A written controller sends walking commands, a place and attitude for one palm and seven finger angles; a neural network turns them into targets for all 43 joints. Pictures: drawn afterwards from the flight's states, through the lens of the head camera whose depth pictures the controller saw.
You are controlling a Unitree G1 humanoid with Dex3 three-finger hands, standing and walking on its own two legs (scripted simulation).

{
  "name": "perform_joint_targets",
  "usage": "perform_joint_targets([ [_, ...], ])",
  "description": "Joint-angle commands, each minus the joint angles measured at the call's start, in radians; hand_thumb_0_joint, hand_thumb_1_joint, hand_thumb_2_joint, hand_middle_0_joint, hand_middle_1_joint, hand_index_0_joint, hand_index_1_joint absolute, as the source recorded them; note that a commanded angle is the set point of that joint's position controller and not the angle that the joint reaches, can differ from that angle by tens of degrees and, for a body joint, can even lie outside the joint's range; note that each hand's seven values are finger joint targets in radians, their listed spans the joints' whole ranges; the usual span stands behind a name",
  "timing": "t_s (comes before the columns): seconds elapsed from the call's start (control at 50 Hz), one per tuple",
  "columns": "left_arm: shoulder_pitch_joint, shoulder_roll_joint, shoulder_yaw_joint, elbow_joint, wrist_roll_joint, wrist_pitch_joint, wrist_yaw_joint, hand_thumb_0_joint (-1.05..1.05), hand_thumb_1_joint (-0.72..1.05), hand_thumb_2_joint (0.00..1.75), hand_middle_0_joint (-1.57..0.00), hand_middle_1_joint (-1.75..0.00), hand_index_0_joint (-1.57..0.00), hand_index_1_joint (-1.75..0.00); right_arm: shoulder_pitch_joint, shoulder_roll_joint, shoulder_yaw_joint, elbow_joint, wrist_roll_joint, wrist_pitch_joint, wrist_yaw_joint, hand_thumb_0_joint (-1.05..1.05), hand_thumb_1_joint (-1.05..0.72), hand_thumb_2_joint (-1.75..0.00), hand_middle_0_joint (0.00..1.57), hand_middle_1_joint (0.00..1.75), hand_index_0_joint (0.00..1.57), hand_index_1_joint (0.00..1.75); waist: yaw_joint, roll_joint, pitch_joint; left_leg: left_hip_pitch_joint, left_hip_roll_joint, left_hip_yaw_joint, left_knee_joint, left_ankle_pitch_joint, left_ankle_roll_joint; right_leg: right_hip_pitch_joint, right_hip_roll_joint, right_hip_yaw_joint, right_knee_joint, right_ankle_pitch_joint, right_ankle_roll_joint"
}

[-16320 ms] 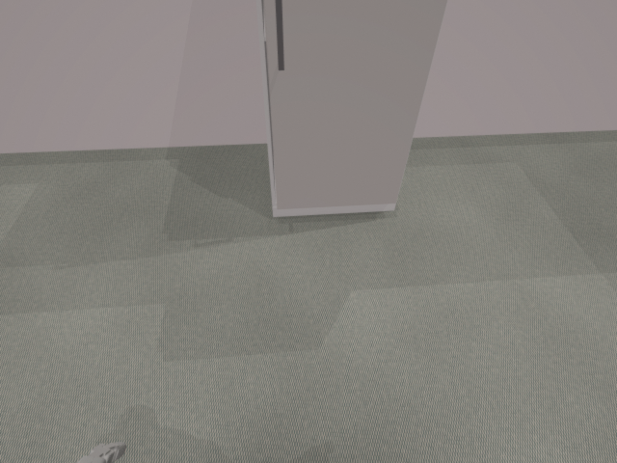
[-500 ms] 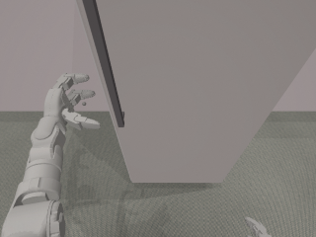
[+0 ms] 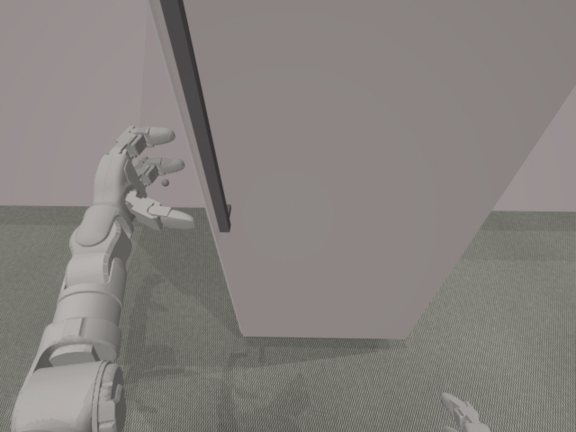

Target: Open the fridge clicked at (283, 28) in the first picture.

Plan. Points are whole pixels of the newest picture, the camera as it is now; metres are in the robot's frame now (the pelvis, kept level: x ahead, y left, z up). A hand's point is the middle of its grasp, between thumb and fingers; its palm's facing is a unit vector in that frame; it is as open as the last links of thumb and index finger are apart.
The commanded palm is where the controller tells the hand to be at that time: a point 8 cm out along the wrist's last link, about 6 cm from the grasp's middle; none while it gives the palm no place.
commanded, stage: move the hooked fingers beside the handle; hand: left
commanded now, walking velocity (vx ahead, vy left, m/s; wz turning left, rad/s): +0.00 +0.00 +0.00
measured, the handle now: (201, 107) +0.48 +0.14 +0.21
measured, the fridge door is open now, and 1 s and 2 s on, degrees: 0 0 0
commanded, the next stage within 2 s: feel for the door with the fingertips in 0.20 s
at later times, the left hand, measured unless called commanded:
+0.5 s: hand (173, 183) +0.42 +0.18 +0.13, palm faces +0.01 -1.00 +0.01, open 14.0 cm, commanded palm +0.39 +0.23 +0.13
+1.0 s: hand (187, 176) +0.43 +0.16 +0.13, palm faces +0.03 -1.00 +0.00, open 14.0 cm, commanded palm +0.40 +0.22 +0.13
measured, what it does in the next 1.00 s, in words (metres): stands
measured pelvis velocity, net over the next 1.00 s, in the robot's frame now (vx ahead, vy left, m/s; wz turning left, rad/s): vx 0.01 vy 0.00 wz -0.01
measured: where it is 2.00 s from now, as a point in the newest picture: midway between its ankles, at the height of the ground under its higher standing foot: outside the picture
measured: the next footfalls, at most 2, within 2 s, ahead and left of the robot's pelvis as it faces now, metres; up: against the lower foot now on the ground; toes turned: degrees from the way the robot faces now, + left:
none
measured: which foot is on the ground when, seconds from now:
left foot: down 0.00-1.00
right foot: down 0.00-1.00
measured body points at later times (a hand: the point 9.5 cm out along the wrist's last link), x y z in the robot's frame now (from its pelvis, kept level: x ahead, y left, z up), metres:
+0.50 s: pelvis +0.00 +0.00 +0.00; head +0.04 -0.02 +0.45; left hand +0.41 +0.24 +0.13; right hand +0.10 -0.26 -0.11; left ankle +0.00 +0.12 -0.73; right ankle +0.02 -0.10 -0.73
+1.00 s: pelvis +0.01 +0.00 +0.00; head +0.04 -0.01 +0.45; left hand +0.42 +0.22 +0.13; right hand +0.13 -0.25 -0.11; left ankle +0.00 +0.12 -0.73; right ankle +0.02 -0.10 -0.73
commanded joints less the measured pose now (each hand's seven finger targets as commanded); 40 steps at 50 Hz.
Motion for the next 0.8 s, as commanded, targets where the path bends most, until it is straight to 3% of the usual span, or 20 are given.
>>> perform_joint_targets([
  [0.0,-0.374,0.261,0.074,-0.126,0.002,-0.040,-0.007,0.00,-0.50,0.30,-0.30,-1.20,-0.30,-1.20,-0.003,-0.138,-0.049,-0.129,-0.005,-0.043,-0.011,0.00,-0.90,-0.90,0.20,0.30,0.20,0.30,0.005,0.003,-0.275,0.049,-0.035,-0.051,-0.080,0.155,0.027,0.126,0.009,0.073,-0.067,0.208,-0.001],
  [0.02,-0.374,0.247,0.065,-0.124,-0.002,-0.048,-0.013,0.00,-0.50,0.30,-0.30,-1.20,-0.30,-1.20,-0.003,-0.136,-0.048,-0.137,-0.007,-0.043,-0.008,0.00,-0.90,-0.90,0.20,0.30,0.20,0.30,0.005,-0.009,-0.286,0.045,-0.034,-0.047,-0.078,0.163,0.027,0.136,0.010,0.074,-0.063,0.224,0.000],
  [0.04,-0.388,0.264,0.082,-0.147,-0.011,-0.064,-0.017,0.00,-0.50,0.30,-0.30,-1.20,-0.30,-1.20,-0.002,-0.138,-0.050,-0.142,-0.007,-0.045,-0.006,0.00,-0.90,-0.90,0.20,0.30,0.20,0.30,0.007,-0.011,-0.310,0.048,-0.034,-0.043,-0.070,0.176,0.028,0.151,0.011,0.080,-0.058,0.247,0.000],
  [0.06,-0.372,0.289,0.104,-0.140,-0.013,-0.079,-0.019,0.00,-0.50,0.30,-0.30,-1.20,-0.30,-1.20,0.005,-0.142,-0.053,-0.144,-0.008,-0.043,-0.006,0.00,-0.90,-0.90,0.20,0.30,0.20,0.30,0.010,-0.058,-0.326,0.042,-0.031,-0.044,-0.064,0.188,0.031,0.172,0.012,0.080,-0.051,0.261,0.003],
  [0.1,-0.412,0.308,0.119,-0.158,-0.024,-0.104,-0.024,0.00,-0.50,0.30,-0.30,-1.20,-0.30,-1.20,0.003,-0.140,-0.053,-0.150,-0.007,-0.043,-0.007,0.00,-0.90,-0.90,0.20,0.30,0.20,0.30,0.003,-0.060,-0.328,0.027,-0.032,-0.037,-0.063,0.170,0.033,0.180,0.012,0.091,-0.052,0.260,0.009],
  [0.18,-0.459,0.294,0.088,-0.226,-0.014,-0.142,-0.031,0.00,-0.50,0.30,-0.30,-1.20,-0.30,-1.20,0.005,-0.135,-0.059,-0.149,-0.004,-0.051,-0.007,0.00,-0.90,-0.90,0.20,0.30,0.20,0.30,-0.003,0.035,-0.351,0.078,-0.032,-0.037,-0.056,0.201,0.035,0.161,0.017,0.092,-0.047,0.285,0.004],
  [0.22,-0.432,0.277,0.075,-0.198,-0.013,-0.132,-0.035,0.00,-0.50,0.30,-0.30,-1.20,-0.30,-1.20,0.011,-0.135,-0.057,-0.141,-0.003,-0.051,-0.008,0.00,-0.90,-0.90,0.20,0.30,0.20,0.30,-0.009,0.043,-0.329,0.076,-0.032,-0.038,-0.059,0.194,0.033,0.141,0.019,0.087,-0.052,0.276,0.003],
  [0.28,-0.405,0.262,0.070,-0.108,-0.028,-0.098,-0.047,0.00,-0.50,0.30,-0.30,-1.20,-0.30,-1.20,0.021,-0.146,-0.059,-0.130,0.001,-0.046,-0.011,0.00,-0.90,-0.90,0.20,0.30,0.20,0.30,-0.022,-0.047,-0.263,0.029,-0.029,-0.039,-0.065,0.147,0.037,0.122,0.017,0.084,-0.066,0.237,0.011],
  [0.34,-0.421,0.251,0.061,-0.116,-0.035,-0.079,-0.054,0.00,-0.50,0.30,-0.30,-1.20,-0.30,-1.20,0.016,-0.147,-0.060,-0.134,0.002,-0.044,-0.011,0.00,-0.90,-0.90,0.20,0.30,0.20,0.30,-0.020,-0.029,-0.271,0.030,-0.032,-0.038,-0.066,0.136,0.035,0.116,0.014,0.084,-0.068,0.219,0.009],
  [0.38,-0.438,0.238,0.050,-0.174,-0.033,-0.088,-0.047,0.00,-0.50,0.30,-0.30,-1.20,-0.30,-1.20,0.017,-0.143,-0.063,-0.141,-0.001,-0.048,-0.007,0.00,-0.90,-0.90,0.20,0.30,0.20,0.30,-0.014,0.004,-0.319,0.058,-0.034,-0.040,-0.056,0.168,0.036,0.126,0.015,0.084,-0.058,0.246,0.007],
  [0.42,-0.406,0.251,0.072,-0.213,-0.031,-0.103,-0.032,0.00,-0.50,0.30,-0.30,-1.20,-0.30,-1.20,0.022,-0.140,-0.067,-0.143,-0.005,-0.051,-0.003,0.00,-0.90,-0.90,0.20,0.30,0.20,0.30,0.002,-0.004,-0.366,0.075,-0.032,-0.042,-0.051,0.218,0.033,0.157,0.018,0.082,-0.045,0.295,0.004],
  [0.44,-0.403,0.221,0.048,-0.235,-0.031,-0.108,-0.026,0.00,-0.50,0.30,-0.30,-1.20,-0.30,-1.20,0.019,-0.136,-0.065,-0.147,-0.005,-0.053,0.001,0.00,-0.90,-0.90,0.20,0.30,0.20,0.30,-0.001,0.002,-0.371,0.083,-0.033,-0.041,-0.050,0.224,0.033,0.153,0.020,0.081,-0.043,0.302,0.005],
  [0.48,-0.415,0.207,0.042,-0.231,-0.031,-0.113,-0.008,0.00,-0.50,0.30,-0.30,-1.20,-0.30,-1.20,0.021,-0.135,-0.066,-0.139,-0.006,-0.054,0.003,0.00,-0.90,-0.90,0.20,0.30,0.20,0.30,-0.010,-0.031,-0.344,0.074,-0.029,-0.044,-0.050,0.223,0.033,0.140,0.022,0.075,-0.044,0.301,0.009],
  [0.52,-0.391,0.199,0.041,-0.213,-0.026,-0.104,0.006,0.00,-0.50,0.30,-0.30,-1.20,-0.30,-1.20,0.015,-0.135,-0.064,-0.137,-0.004,-0.051,0.006,0.00,-0.90,-0.90,0.20,0.30,0.20,0.30,-0.007,-0.023,-0.305,0.056,-0.030,-0.040,-0.057,0.194,0.031,0.128,0.021,0.075,-0.050,0.275,0.007],
  [0.56,-0.381,0.232,0.070,-0.196,-0.012,-0.094,0.026,0.00,-0.50,0.30,-0.30,-1.20,-0.30,-1.20,0.018,-0.140,-0.066,-0.134,-0.007,-0.045,0.006,0.00,-0.90,-0.90,0.20,0.30,0.20,0.30,0.000,-0.051,-0.303,0.050,-0.029,-0.040,-0.059,0.202,0.033,0.141,0.019,0.074,-0.049,0.277,0.008],
  [0.6,-0.387,0.182,0.028,-0.252,-0.002,-0.088,0.034,0.00,-0.50,0.30,-0.30,-1.20,-0.30,-1.20,0.004,-0.125,-0.065,-0.149,-0.007,-0.045,0.010,0.00,-0.90,-0.90,0.20,0.30,0.20,0.30,0.004,0.011,-0.336,0.079,-0.032,-0.035,-0.058,0.238,0.031,0.149,0.018,0.076,-0.043,0.313,0.005],
  [0.64,-0.390,0.180,0.028,-0.299,0.004,-0.093,0.047,0.00,-0.50,0.30,-0.30,-1.20,-0.30,-1.20,0.001,-0.121,-0.066,-0.149,-0.010,-0.047,0.011,0.00,-0.90,-0.90,0.20,0.30,0.20,0.30,0.010,0.033,-0.366,0.106,-0.029,-0.036,-0.055,0.279,0.027,0.161,0.020,0.073,-0.037,0.344,0.001],
  [0.74,-0.401,0.138,-0.002,-0.264,0.001,-0.084,0.063,0.00,-0.50,0.30,-0.30,-1.20,-0.30,-1.20,-0.002,-0.121,-0.064,-0.136,-0.007,-0.043,0.009,0.00,-0.90,-0.90,0.20,0.30,0.20,0.30,-0.011,-0.031,-0.313,0.102,-0.023,-0.043,-0.064,0.253,0.027,0.135,0.026,0.064,-0.051,0.319,0.005],
  [0.78,-0.424,0.168,0.018,-0.243,0.007,-0.075,0.070,0.00,-0.50,0.30,-0.30,-1.20,-0.30,-1.20,0.000,-0.124,-0.062,-0.130,-0.009,-0.037,0.005,0.00,-0.90,-0.90,0.20,0.30,0.20,0.30,-0.012,-0.038,-0.301,0.096,-0.024,-0.045,-0.068,0.246,0.028,0.138,0.023,0.065,-0.055,0.314,0.005],
])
